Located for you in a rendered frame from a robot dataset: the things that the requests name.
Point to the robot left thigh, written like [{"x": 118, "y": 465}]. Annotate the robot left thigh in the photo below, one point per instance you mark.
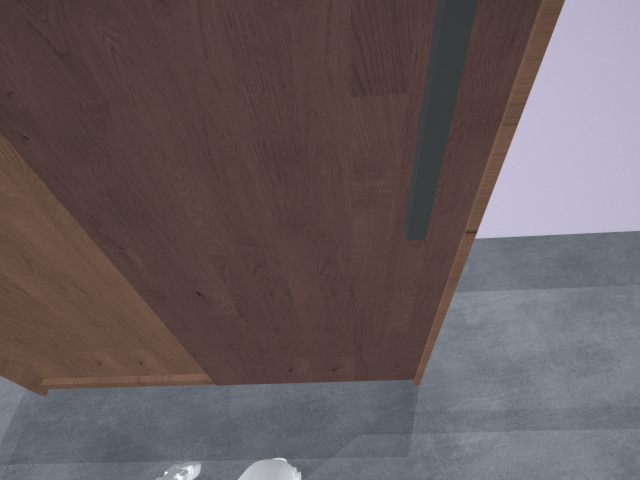
[{"x": 271, "y": 469}]

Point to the wardrobe door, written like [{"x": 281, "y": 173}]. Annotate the wardrobe door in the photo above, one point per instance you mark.
[
  {"x": 246, "y": 165},
  {"x": 65, "y": 309}
]

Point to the handle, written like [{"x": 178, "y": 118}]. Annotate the handle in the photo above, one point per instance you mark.
[{"x": 450, "y": 38}]

